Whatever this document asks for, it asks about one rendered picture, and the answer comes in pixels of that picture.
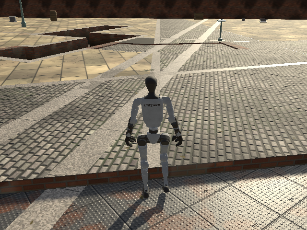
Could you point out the robot head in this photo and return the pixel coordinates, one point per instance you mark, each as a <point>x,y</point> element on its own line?
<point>151,83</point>

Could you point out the right robot upper arm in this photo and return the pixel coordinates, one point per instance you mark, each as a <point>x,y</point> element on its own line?
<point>170,109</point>

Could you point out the left robot upper arm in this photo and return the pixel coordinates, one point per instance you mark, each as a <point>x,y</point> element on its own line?
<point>134,110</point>

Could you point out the left robot forearm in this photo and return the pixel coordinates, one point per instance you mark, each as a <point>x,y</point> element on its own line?
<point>129,129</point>

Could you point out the right robot forearm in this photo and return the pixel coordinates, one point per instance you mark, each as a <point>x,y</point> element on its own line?
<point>176,128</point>

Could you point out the robot right shin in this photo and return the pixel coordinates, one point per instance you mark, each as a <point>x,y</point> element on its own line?
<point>165,170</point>

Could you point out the robot left hand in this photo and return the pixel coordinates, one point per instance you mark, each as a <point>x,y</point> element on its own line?
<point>131,139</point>

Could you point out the robot right hand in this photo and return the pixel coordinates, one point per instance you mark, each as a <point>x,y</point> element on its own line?
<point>180,139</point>

